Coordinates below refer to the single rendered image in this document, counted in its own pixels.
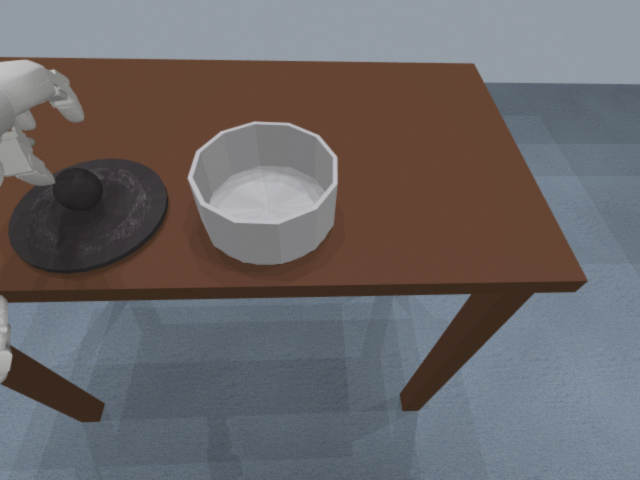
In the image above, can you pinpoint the lid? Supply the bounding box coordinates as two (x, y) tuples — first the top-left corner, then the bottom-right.
(8, 159), (168, 274)

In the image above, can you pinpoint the table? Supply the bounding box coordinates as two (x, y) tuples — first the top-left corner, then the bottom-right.
(0, 57), (588, 422)

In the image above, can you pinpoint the pot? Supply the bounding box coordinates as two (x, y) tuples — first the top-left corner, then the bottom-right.
(188, 121), (338, 265)

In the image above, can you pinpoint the left robot hand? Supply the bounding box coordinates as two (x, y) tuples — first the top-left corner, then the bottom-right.
(0, 60), (84, 186)

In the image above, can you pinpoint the knob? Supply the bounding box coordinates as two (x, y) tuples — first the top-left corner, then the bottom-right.
(53, 168), (103, 211)

